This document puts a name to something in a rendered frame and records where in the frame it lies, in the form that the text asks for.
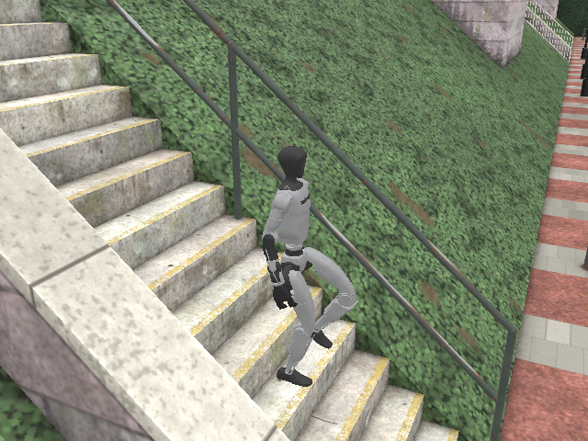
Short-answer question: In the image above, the robot right forearm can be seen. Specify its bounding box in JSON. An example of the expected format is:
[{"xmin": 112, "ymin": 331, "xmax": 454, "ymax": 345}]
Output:
[{"xmin": 263, "ymin": 234, "xmax": 285, "ymax": 287}]

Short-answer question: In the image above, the right robot upper arm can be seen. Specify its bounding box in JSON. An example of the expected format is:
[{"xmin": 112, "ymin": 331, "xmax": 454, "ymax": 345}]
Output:
[{"xmin": 262, "ymin": 191, "xmax": 293, "ymax": 244}]

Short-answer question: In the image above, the left robot foot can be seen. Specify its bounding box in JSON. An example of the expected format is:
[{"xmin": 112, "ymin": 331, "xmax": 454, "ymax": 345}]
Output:
[{"xmin": 311, "ymin": 329, "xmax": 333, "ymax": 349}]

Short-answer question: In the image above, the left robot shin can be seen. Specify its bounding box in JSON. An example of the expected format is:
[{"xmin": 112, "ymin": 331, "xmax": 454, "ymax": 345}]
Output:
[{"xmin": 313, "ymin": 295, "xmax": 358, "ymax": 333}]

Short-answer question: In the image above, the robot right hand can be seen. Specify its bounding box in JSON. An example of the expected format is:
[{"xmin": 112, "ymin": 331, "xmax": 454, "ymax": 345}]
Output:
[{"xmin": 272, "ymin": 284, "xmax": 298, "ymax": 310}]

